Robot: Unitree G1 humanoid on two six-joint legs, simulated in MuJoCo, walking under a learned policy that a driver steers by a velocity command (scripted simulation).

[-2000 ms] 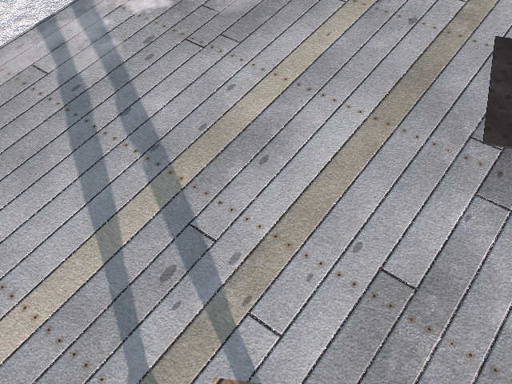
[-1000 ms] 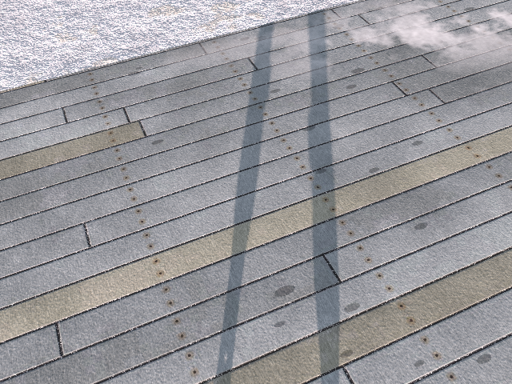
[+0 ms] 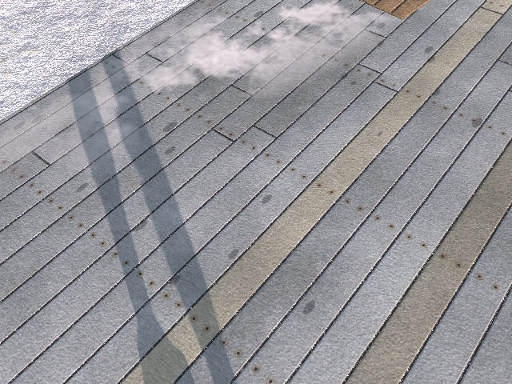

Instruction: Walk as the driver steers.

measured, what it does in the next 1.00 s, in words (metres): walks ahead, turning left: left foot, then right foot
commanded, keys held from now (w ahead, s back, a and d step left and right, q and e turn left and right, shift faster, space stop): w+q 0.60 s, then q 0.06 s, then no key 0.12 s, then e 0.22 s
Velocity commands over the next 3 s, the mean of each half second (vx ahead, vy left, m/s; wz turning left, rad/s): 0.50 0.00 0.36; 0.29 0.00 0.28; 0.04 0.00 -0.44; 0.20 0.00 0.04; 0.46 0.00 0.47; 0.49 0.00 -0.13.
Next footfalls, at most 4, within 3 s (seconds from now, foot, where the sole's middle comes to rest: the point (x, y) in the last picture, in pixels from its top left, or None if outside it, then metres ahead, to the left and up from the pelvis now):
0.20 left None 0.29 0.15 -0.78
0.68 right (280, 330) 0.60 0.03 -0.78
1.02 left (192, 355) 0.53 0.26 -0.78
1.34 right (291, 338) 0.59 0.00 -0.78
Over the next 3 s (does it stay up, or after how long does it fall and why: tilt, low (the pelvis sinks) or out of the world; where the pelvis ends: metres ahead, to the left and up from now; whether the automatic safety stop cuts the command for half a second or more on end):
stays up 1.06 0.31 0.00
